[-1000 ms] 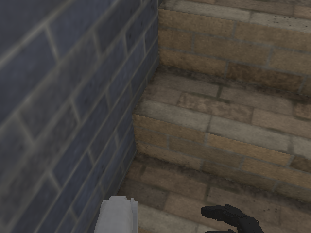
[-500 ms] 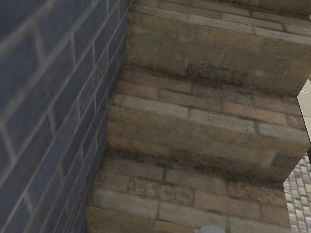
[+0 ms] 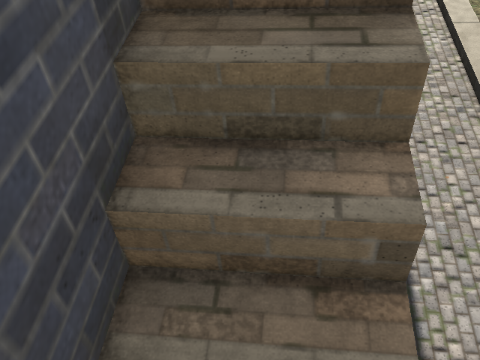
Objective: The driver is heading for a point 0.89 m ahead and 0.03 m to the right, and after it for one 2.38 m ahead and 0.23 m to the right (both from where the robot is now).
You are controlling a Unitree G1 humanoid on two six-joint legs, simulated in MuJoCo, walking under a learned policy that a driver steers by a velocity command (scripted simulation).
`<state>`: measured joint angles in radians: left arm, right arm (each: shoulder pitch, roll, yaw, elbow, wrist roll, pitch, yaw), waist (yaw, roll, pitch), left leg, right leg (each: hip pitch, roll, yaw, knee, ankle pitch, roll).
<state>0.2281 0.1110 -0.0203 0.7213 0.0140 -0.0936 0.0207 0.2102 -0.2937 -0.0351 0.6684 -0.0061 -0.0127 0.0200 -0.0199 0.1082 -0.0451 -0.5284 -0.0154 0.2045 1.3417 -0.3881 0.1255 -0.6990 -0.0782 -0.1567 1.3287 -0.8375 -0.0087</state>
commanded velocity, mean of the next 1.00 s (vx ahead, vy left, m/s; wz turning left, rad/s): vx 0.50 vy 0.00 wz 0.00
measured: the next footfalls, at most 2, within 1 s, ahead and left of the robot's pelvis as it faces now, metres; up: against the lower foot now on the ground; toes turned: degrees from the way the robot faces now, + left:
left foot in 0.10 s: -0.02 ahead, -0.01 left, -0.19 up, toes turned +5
right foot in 0.40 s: +0.19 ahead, -0.21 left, +0.01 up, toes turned -3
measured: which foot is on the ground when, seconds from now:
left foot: up 0.00-0.08, down 0.10-0.46, up 0.48-0.92, down 0.94-1.00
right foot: down 0.00-0.02, up 0.04-0.38, down 0.40-0.94, up 0.96-1.00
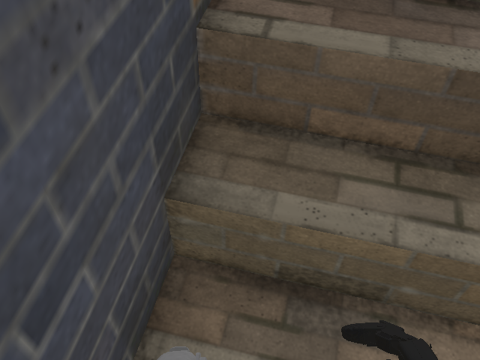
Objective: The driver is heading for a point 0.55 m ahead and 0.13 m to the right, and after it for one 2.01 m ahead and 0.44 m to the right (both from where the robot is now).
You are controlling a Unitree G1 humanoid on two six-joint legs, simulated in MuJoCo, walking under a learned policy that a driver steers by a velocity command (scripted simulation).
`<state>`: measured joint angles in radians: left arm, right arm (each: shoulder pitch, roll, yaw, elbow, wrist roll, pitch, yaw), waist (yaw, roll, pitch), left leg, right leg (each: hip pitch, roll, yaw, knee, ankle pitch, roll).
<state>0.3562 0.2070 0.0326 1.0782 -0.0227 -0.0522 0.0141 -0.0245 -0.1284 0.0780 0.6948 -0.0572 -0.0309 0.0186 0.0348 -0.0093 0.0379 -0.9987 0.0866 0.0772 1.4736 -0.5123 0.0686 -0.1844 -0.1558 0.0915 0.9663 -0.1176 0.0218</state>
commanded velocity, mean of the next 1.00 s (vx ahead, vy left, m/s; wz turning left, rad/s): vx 0.48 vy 0.00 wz -0.20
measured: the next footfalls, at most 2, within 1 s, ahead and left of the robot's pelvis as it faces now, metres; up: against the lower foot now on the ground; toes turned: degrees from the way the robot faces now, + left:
right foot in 0.68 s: +0.36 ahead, -0.22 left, +0.20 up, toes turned -8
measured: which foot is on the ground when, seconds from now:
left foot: down 0.00-0.70, up 0.72-1.00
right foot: up 0.00-0.66, down 0.68-1.00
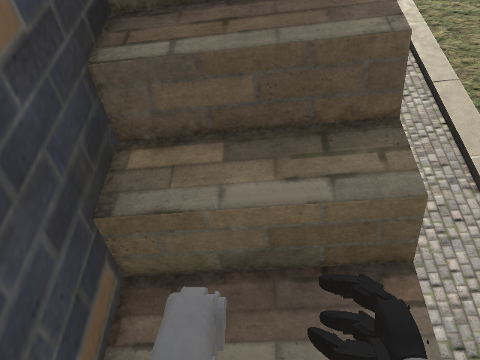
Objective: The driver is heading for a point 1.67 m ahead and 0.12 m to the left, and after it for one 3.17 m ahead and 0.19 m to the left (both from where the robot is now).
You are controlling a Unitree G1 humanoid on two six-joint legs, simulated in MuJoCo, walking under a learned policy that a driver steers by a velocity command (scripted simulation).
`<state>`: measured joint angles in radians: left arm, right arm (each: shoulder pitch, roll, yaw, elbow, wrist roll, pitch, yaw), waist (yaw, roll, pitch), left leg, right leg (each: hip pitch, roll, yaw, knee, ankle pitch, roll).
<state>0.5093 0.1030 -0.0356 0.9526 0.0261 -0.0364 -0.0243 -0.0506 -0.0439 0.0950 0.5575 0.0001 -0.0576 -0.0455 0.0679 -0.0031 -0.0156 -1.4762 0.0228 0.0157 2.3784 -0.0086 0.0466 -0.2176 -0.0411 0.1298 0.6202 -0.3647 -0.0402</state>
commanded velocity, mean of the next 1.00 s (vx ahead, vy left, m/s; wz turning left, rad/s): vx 0.06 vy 0.00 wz -0.13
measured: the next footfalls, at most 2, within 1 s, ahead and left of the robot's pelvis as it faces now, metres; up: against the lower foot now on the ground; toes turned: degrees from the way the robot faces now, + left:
left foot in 0.22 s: +0.20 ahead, +0.13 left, +0.20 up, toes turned -3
right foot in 0.48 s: +0.11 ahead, -0.12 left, +0.20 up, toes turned -5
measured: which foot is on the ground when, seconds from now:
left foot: up 0.00-0.20, down 0.22-1.00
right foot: down 0.00-0.26, up 0.28-0.46, down 0.48-0.64, up 0.66-0.78, down 0.80-1.00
